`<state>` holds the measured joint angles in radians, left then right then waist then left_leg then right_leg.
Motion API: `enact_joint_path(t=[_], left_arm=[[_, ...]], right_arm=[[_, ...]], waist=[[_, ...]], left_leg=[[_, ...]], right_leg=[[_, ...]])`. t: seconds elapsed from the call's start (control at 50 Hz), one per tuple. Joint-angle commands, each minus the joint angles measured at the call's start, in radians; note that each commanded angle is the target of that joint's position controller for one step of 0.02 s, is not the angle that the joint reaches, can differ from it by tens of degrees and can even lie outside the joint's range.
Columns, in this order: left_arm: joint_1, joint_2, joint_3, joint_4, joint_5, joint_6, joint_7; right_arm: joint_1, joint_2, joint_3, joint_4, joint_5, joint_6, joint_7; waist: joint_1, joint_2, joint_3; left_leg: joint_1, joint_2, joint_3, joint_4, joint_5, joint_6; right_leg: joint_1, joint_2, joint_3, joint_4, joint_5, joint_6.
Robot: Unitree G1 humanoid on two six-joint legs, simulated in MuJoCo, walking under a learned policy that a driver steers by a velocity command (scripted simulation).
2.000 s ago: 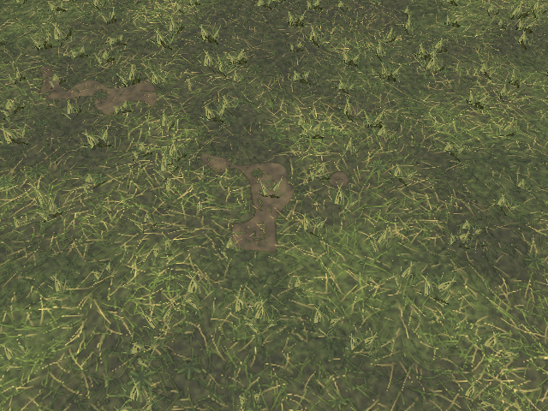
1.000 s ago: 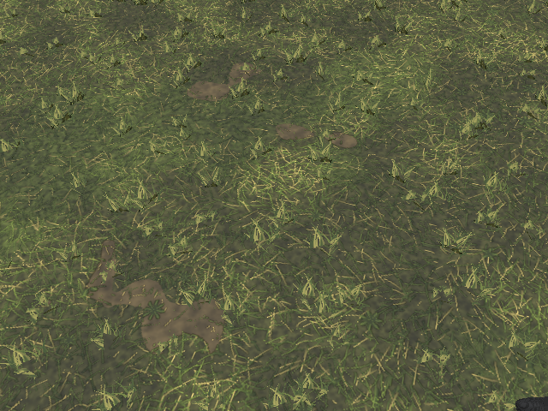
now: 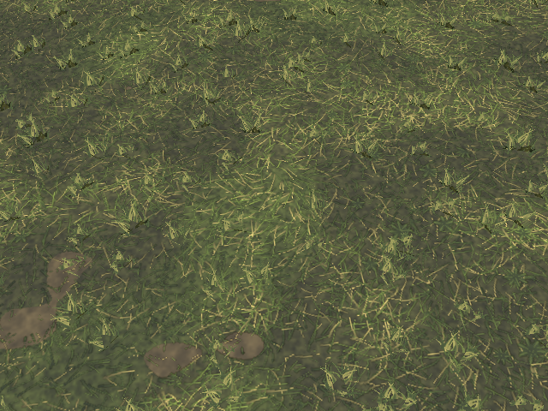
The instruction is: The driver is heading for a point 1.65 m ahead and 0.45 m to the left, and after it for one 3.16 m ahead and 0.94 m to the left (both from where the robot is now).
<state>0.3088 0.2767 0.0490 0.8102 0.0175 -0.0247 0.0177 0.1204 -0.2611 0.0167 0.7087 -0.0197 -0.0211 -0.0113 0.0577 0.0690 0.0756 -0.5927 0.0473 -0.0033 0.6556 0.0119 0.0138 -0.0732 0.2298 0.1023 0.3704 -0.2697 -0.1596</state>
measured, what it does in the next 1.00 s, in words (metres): walks ahead, turning left: left foot, then right foot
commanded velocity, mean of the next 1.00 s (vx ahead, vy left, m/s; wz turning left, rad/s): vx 0.28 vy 0.00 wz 0.32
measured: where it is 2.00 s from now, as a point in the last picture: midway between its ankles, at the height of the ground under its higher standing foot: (313, 206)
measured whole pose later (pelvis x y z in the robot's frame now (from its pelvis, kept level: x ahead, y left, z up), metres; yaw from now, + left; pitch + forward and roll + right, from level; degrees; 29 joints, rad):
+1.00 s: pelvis +0.21 +0.04 +0.01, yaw +22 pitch +4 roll +1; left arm 0.43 0.28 0.06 0.85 -0.02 -0.01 -0.01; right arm 0.08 -0.28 -0.01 0.68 -0.03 -0.05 -0.03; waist 0.08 0.01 -0.03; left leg -0.22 -0.05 -0.05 0.39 -0.22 0.00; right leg -0.29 0.11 0.22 0.67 -0.40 -0.05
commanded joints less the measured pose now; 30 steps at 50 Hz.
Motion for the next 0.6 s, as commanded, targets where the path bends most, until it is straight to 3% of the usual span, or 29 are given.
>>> enact_joint_path(t=[0.02, 0.04, 0.06, 0.08, 0.1, 0.12, 0.14, 0.16, 0.18, 0.24, 0.34, 0.46, 0.52, 0.56, 0.58, 0.6], left_arm=[[0.045, 0.122, 0.025, -0.023, 0.024, -0.003, 0.023], [0.014, 0.141, 0.031, -0.031, 0.021, 0.001, 0.032], [-0.043, 0.164, 0.037, -0.049, 0.009, 0.004, 0.038], [-0.089, 0.179, 0.04, -0.098, 0.003, 0.002, 0.04], [0.036, 0.08, 0.022, -0.13, 0.006, 0.012, 0.025], [0.09, 0.089, 0.004, -0.096, 0.044, 0.022, 0.017], [0.021, 0.115, 0.008, -0.094, 0.039, 0.033, 0.014], [-0.039, 0.125, 0.01, -0.109, 0.036, 0.042, 0.012], [-0.086, 0.12, 0.008, -0.131, 0.033, 0.052, 0.01], [-0.093, 0.082, -0.007, -0.14, 0.026, 0.076, 0.005], [-0.18, 0.094, -0.007, -0.158, 0.007, 0.077, 0.016], [-0.225, 0.106, -0.008, -0.161, -0.005, 0.044, 0.023], [-0.202, 0.116, -0.007, -0.156, -0.013, 0.027, 0.028], [-0.143, 0.129, -0.003, -0.142, -0.018, 0.019, 0.037], [-0.05, 0.14, 0.001, -0.116, -0.013, 0.014, 0.039], [-0.018, 0.177, 0.013, -0.108, -0.01, 0.013, 0.046]], right_arm=[[0.079, -0.131, -0.037, -0.02, 0.0, -0.026, 0.007], [0.163, -0.158, -0.049, 0.004, -0.004, -0.032, 0.011], [0.287, -0.17, -0.06, 0.037, -0.008, -0.04, 0.013], [0.389, -0.219, -0.08, 0.054, 0.0, -0.043, 0.012], [0.289, -0.275, -0.097, 0.026, 0.008, -0.021, 0.01], [0.233, -0.231, -0.1, -0.002, 0.033, -0.001, 0.016], [0.184, -0.184, -0.096, -0.023, 0.024, 0.013, 0.014], [0.153, -0.148, -0.087, -0.029, 0.017, 0.028, 0.015], [0.157, -0.146, -0.089, -0.028, 0.017, 0.034, 0.014], [0.183, -0.177, -0.11, -0.02, 0.012, 0.045, 0.016], [0.219, -0.215, -0.142, -0.024, 0.013, 0.066, 0.008], [0.211, -0.227, -0.163, -0.026, 0.006, 0.078, 0.01], [0.171, -0.231, -0.167, -0.034, 0.0, 0.078, 0.018], [0.121, -0.228, -0.166, -0.045, 0.001, 0.076, 0.025], [0.095, -0.221, -0.163, -0.046, 0.005, 0.075, 0.024], [0.108, -0.189, -0.152, -0.042, 0.013, 0.072, 0.02]], waist=[[-0.024, -0.147, -0.109], [-0.063, -0.145, -0.116], [-0.138, -0.112, -0.137], [-0.183, -0.01, -0.197], [-0.036, 0.239, -0.233], [-0.015, 0.085, -0.283], [-0.024, -0.014, -0.185], [-0.02, -0.084, -0.127], [-0.025, -0.078, -0.099], [-0.036, -0.012, -0.131], [-0.096, 0.05, -0.133], [-0.127, 0.074, -0.135], [-0.112, 0.09, -0.131], [-0.076, 0.1, -0.128], [-0.026, 0.093, -0.174], [-0.008, 0.004, -0.188]], left_leg=[[0.155, -0.058, 0.019, -0.042, -0.109, 0.06], [0.205, -0.076, 0.018, -0.084, -0.148, 0.083], [0.315, -0.072, -0.01, -0.188, -0.044, 0.119], [0.486, 0.07, -0.223, -0.196, 0.43, 0.196], [0.644, 0.289, -0.616, -0.233, 0.875, 0.388], [0.603, 0.292, -0.697, -0.305, 0.632, 0.395], [0.487, 0.237, -0.6, -0.324, 0.37, 0.363], [0.397, 0.171, -0.524, -0.362, 0.154, 0.308], [0.354, 0.121, -0.489, -0.389, 0.029, 0.267], [0.326, 0.025, -0.443, -0.4, -0.105, 0.185], [0.396, 0.001, -0.545, -0.429, -0.357, 0.118], [0.449, -0.017, -0.636, -0.403, -0.374, 0.119], [0.405, -0.027, -0.679, -0.388, -0.311, 0.116], [0.319, -0.055, -0.697, -0.396, -0.343, 0.078], [0.252, -0.087, -0.656, -0.392, -0.548, 0.049], [0.13, -0.162, -0.559, -0.298, -0.717, 0.009]], right_leg=[[0.078, -0.34, 0.025, 0.101, 1.013, 0.077], [0.087, -0.343, 0.014, 0.196, 1.055, 0.08], [0.047, -0.312, -0.024, 0.368, 0.985, 0.095], [-0.109, -0.192, -0.093, 0.677, 0.552, 0.122], [-0.429, 0.014, -0.125, 0.961, -0.36, 0.194], [-0.452, -0.069, 0.009, 1.003, -0.328, 0.169], [-0.468, -0.107, 0.02, 0.999, -0.26, 0.172], [-0.471, -0.14, 0.008, 0.925, -0.214, 0.174], [-0.47, -0.16, -0.001, 0.856, -0.184, 0.179], [-0.414, -0.155, -0.021, 0.72, -0.117, 0.195], [-0.461, -0.157, 0.01, 0.532, -0.09, 0.211], [-0.436, -0.138, 0.041, 0.4, -0.091, 0.185], [-0.333, -0.113, 0.043, 0.291, -0.103, 0.159], [-0.182, -0.103, 0.042, 0.145, -0.08, 0.143], [-0.035, -0.124, 0.026, 0.024, -0.061, 0.128], [0.096, -0.206, 0.086, -0.088, -0.142, 0.101]])
Velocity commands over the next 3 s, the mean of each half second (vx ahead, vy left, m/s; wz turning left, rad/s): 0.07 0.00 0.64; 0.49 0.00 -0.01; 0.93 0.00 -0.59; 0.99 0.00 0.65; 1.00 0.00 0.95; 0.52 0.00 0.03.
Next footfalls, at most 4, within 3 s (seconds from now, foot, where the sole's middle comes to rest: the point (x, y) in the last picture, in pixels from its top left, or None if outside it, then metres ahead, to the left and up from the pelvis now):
0.06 left None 0.20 0.09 -0.77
0.60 right None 0.23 -0.06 -0.77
0.96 left None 0.17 0.16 -0.77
1.36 right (319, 332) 0.65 -0.01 -0.77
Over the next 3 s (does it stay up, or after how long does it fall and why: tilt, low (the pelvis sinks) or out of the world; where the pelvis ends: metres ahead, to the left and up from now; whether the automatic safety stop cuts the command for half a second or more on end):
stays up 1.66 0.50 0.01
